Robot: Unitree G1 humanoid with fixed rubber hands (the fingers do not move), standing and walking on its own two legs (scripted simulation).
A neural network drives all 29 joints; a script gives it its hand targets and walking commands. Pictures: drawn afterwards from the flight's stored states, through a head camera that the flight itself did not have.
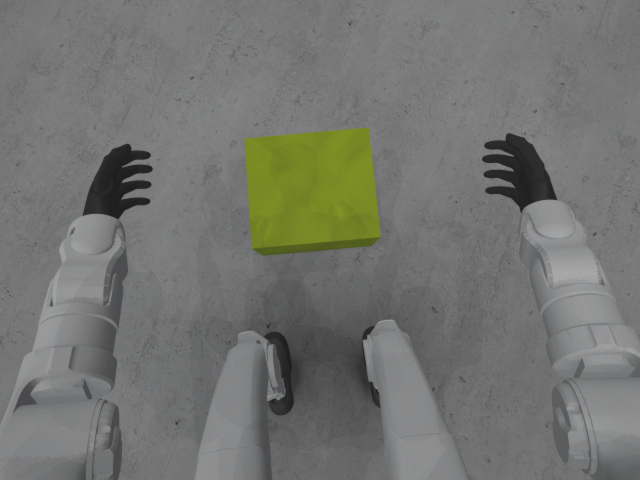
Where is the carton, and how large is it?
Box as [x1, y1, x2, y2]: [244, 127, 380, 255]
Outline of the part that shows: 368,127 244,138 251,244 253,249 263,255 371,245 380,236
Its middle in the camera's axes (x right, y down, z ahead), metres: -0.02 -0.12 +0.98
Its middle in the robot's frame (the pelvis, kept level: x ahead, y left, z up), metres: +0.55 +0.01 -0.60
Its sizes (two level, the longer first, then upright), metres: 0.295 0.263 0.166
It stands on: the floor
